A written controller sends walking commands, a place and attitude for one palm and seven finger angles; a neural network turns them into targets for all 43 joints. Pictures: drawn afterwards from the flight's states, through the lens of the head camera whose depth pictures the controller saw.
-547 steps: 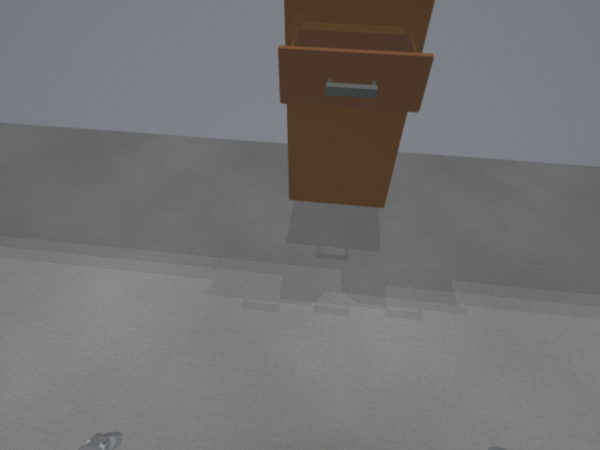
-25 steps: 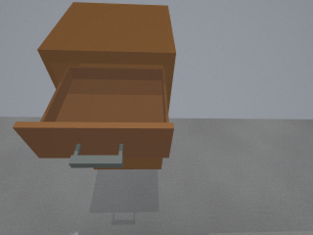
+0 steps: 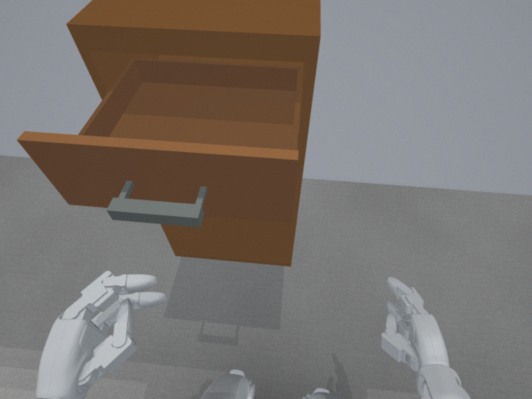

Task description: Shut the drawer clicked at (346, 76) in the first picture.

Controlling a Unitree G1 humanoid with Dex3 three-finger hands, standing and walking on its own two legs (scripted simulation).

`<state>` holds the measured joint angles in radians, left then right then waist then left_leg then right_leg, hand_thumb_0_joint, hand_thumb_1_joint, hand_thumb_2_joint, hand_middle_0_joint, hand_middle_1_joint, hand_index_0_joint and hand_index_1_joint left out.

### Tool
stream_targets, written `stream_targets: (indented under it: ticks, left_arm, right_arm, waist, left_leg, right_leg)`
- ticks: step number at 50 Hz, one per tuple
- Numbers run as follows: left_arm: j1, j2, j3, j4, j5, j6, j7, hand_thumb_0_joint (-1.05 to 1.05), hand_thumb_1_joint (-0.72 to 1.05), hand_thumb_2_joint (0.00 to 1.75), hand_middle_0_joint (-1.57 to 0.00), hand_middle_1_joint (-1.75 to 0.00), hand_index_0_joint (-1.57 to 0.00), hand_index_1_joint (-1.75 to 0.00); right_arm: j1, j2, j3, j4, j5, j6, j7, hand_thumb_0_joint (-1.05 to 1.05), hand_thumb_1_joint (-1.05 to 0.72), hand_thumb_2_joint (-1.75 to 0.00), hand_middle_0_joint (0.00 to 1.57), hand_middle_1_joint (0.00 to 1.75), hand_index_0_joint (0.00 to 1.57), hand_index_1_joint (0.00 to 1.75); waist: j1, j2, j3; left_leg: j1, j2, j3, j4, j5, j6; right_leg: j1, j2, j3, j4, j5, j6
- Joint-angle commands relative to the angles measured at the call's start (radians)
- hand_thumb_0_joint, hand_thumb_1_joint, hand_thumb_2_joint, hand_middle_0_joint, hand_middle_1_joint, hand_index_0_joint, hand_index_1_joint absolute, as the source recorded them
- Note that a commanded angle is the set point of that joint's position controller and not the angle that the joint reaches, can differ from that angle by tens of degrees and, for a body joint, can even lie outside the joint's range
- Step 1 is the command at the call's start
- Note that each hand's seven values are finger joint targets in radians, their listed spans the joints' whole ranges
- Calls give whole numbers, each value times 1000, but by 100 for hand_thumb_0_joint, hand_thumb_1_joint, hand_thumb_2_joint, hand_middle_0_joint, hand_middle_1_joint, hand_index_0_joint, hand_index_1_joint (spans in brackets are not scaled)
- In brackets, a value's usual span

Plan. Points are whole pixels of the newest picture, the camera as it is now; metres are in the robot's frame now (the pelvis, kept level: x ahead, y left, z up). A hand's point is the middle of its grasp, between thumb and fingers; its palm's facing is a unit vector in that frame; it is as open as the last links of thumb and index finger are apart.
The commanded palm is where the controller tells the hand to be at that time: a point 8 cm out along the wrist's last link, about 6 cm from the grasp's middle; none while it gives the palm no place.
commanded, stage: raise the hand and make a fist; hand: left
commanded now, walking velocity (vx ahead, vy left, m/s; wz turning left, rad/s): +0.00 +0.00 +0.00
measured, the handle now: (161, 200) +0.38 +0.21 +0.07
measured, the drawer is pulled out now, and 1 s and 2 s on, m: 0.26 0.26 0.26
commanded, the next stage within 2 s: bring the fist close to the handle in 1.30 s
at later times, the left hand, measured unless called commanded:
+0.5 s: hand (126, 337) +0.17 +0.17 +0.11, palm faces -0.03 -1.00 -0.04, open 3.2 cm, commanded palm +0.13 +0.23 +0.13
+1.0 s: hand (111, 320) +0.17 +0.17 +0.17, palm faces +0.00 -1.00 -0.03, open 3.3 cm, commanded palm +0.13 +0.22 +0.17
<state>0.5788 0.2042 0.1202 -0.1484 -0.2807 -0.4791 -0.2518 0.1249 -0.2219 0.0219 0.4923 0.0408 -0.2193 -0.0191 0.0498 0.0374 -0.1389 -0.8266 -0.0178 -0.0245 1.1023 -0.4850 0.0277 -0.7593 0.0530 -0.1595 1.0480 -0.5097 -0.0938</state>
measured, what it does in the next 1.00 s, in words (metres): stands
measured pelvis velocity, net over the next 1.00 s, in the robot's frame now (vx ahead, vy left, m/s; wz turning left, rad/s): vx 0.02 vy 0.04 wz -0.02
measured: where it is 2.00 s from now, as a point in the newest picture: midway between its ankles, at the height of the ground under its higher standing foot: outside the picture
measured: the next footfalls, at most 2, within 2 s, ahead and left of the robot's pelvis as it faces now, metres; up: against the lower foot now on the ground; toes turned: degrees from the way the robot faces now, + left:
none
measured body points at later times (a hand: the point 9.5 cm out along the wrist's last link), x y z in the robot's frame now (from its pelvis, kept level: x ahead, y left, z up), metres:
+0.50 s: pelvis +0.01 +0.02 +0.03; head +0.04 +0.01 +0.47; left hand +0.17 +0.23 +0.12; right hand +0.20 -0.23 -0.03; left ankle +0.03 +0.10 -0.66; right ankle +0.01 -0.06 -0.66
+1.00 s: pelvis +0.02 +0.04 +0.03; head +0.01 +0.03 +0.48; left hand +0.17 +0.22 +0.17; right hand +0.20 -0.17 -0.02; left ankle +0.03 +0.10 -0.66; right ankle +0.01 -0.06 -0.66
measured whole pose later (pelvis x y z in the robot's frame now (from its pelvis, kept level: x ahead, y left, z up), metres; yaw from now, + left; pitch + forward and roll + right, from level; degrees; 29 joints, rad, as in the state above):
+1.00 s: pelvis +0.02 +0.04 +0.03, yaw -1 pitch +5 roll -2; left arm 0.78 0.17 -0.03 -0.60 -0.18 -0.15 -0.07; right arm 0.28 -0.23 0.05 0.45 0.06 -0.19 0.00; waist 0.02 0.07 -0.13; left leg -0.54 -0.05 0.03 0.88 -0.43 0.09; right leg -0.49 0.03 -0.09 0.84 -0.44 -0.04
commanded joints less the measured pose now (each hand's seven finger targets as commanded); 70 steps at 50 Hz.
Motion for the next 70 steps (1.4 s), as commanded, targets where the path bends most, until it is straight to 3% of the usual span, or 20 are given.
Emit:
stream_targets:
  ticks: [1, 3, 5, 7, 8, 10, 15, 18, 22, 23, 24, 28, 29, 34, 38, 50, 58, 62, 67, 70]
  left_arm:
    - [35, 157, 91, -194, -12, 91, -61, 0, 90, 90, -82, -97, -82, -97]
    - [71, 191, 178, -172, -24, 133, -29, 0, 90, 90, -86, -101, -86, -101]
    - [115, 168, 216, -200, -45, 132, 1, 0, 90, 90, -90, -106, -90, -106]
    - [141, 143, 213, -235, -54, 108, 24, 0, 90, 90, -94, -110, -94, -110]
    - [157, 167, 237, -242, -48, 92, 36, 0, 90, 90, -96, -112, -96, -112]
    - [189, 139, 200, -265, -45, 58, 29, 0, 90, 90, -100, -117, -100, -117]
    - [196, 63, 58, -278, -52, 6, -39, 0, 90, 90, -110, -127, -110, -127]
    - [170, 93, 44, -341, -40, 4, -27, 0, 90, 90, -116, -134, -116, -134]
    - [179, 104, 42, -434, -2, 8, 57, 0, 90, 90, -124, -143, -124, -143]
    - [196, 124, 68, -431, 13, 18, 89, 0, 90, 90, -126, -145, -126, -145]
    - [218, 79, 29, -445, 15, 27, 103, 0, 90, 90, -128, -147, -128, -147]
    - [222, 62, -12, -464, 37, 101, 135, 0, 90, 90, -136, -156, -136, -156]
    - [228, 20, -66, -482, 39, 120, 132, 0, 90, 90, -138, -158, -138, -158]
    - [187, 37, -113, -559, 72, 202, 137, 0, 90, 90, -140, -160, -140, -160]
    - [173, 73, -84, -647, 88, 219, 168, 0, 90, 90, -140, -160, -140, -160]
    - [236, 8, -149, -643, 102, 301, 172, 0, 90, 90, -140, -160, -140, -160]
    - [200, 71, -60, -684, 99, 246, 219, 0, 90, 90, -140, -160, -140, -160]
    - [211, 32, -83, -633, 68, 231, 193, 0, 90, 90, -140, -160, -140, -160]
    - [245, 59, -56, -602, 60, 252, 154, 0, 90, 90, -140, -160, -140, -160]
    - [242, 77, -30, -611, 60, 253, 147, 0, 90, 90, -140, -160, -140, -160]
  right_arm:
    - [29, -125, -67, -152, 19, -15, -42, 0, -90, -90, 20, 30, 20, 30]
    - [4, -108, -66, -139, 16, 1, -49, 0, -90, -90, 20, 30, 20, 30]
    - [0, -87, -68, -135, 14, 13, -50, 0, -90, -90, 20, 30, 20, 30]
    - [-1, -78, -69, -132, 13, 9, -46, 0, -90, -90, 20, 30, 20, 30]
    - [-11, -81, -69, -124, 13, 7, -44, 0, -90, -90, 20, 30, 20, 30]
    - [13, -79, -74, -118, 12, -7, -36, 0, -90, -90, 20, 30, 20, 30]
    - [30, -113, -81, -115, 22, -58, -26, 0, -90, -90, 20, 30, 20, 30]
    - [28, -128, -81, -122, 19, -79, -29, 0, -90, -90, 20, 30, 20, 30]
    - [32, -113, -81, -146, 13, -83, -23, 0, -90, -90, 20, 30, 20, 30]
    - [24, -112, -84, -144, 13, -74, -21, 0, -90, -90, 20, 30, 20, 30]
    - [26, -108, -79, -159, 13, -69, -18, 0, -90, -90, 20, 30, 20, 30]
    - [7, -113, -65, -182, 18, -45, -8, 0, -90, -90, 20, 30, 20, 30]
    - [11, -111, -59, -193, 18, -43, -6, 0, -90, -90, 20, 30, 20, 30]
    - [21, -116, -40, -215, 17, -31, -5, 0, -90, -90, 20, 30, 20, 30]
    - [21, -111, -32, -231, 14, -31, -5, 0, -90, -90, 20, 30, 20, 30]
    - [31, -114, -32, -225, 23, -34, 5, 0, -90, -90, 20, 30, 20, 30]
    - [42, -107, -37, -218, 14, -36, 1, 0, -90, -90, 20, 30, 20, 30]
    - [42, -113, -35, -206, 17, -47, 1, 0, -90, -90, 20, 30, 20, 30]
    - [37, -114, -42, -192, 20, -55, -3, 0, -90, -90, 20, 30, 20, 30]
    - [34, -105, -44, -186, 22, -52, -4, 0, -90, -90, 20, 30, 20, 30]
  waist:
    - [-56, -98, -173]
    - [-28, -124, -179]
    - [-8, -117, -183]
    - [-2, -77, -166]
    - [5, -85, -172]
    - [-10, -62, -167]
    - [-61, -75, -96]
    - [-60, -35, -85]
    - [-35, -7, -115]
    - [-23, -26, -114]
    - [-22, -18, -115]
    - [-30, -6, -58]
    - [-37, -5, -46]
    - [-48, -12, 1]
    - [-27, 9, -14]
    - [-32, -28, 29]
    - [-21, -7, -14]
    - [-35, -14, -7]
    - [-29, -58, -38]
    - [-22, -33, -35]
  left_leg:
    - [83, 6, -15, -132, 188, 20]
    - [85, 8, -20, -145, 218, 13]
    - [100, 8, -22, -171, 251, 1]
    - [133, 10, -19, -204, 283, -2]
    - [139, 10, -19, -200, 299, 0]
    - [158, 8, -16, -211, 316, 1]
    - [203, 10, -26, -231, 285, 13]
    - [235, 11, -29, -247, 261, 21]
    - [271, 15, -24, -292, 232, 21]
    - [273, 19, -28, -301, 225, 20]
    - [286, 19, -26, -313, 222, 19]
    - [295, 31, -41, -343, 183, 16]
    - [303, 31, -42, -350, 181, 16]
    - [313, 39, -60, -375, 162, 17]
    - [345, 45, -76, -399, 150, 7]
    - [364, 50, -76, -430, 182, -9]
    - [372, 43, -57, -409, 202, -4]
    - [365, 35, -42, -392, 216, 3]
    - [363, 25, -24, -377, 277, 14]
    - [371, 23, -19, -379, 305, 14]
  right_leg:
    - [274, -109, 335, -329, 242, 148]
    - [329, -116, 335, -323, 342, 166]
    - [391, -127, 322, -306, 498, 167]
    - [388, -117, 277, -287, 566, 156]
    - [399, -117, 287, -284, 604, 165]
    - [385, -117, 275, -283, 638, 169]
    - [265, -89, 239, -318, 451, 157]
    - [226, -73, 213, -327, 311, 122]
    - [208, -50, 153, -309, 179, 76]
    - [209, -44, 143, -307, 167, 73]
    - [207, -39, 126, -298, 167, 71]
    - [191, -35, 102, -304, 140, 70]
    - [186, -34, 97, -307, 143, 71]
    - [194, -35, 92, -323, 132, 69]
    - [205, -31, 81, -312, 117, 62]
    - [237, -35, 73, -336, 151, 66]
    - [247, -30, 82, -337, 154, 63]
    - [252, -34, 92, -353, 186, 68]
    - [311, -44, 117, -373, 285, 75]
    - [322, -45, 116, -373, 320, 75]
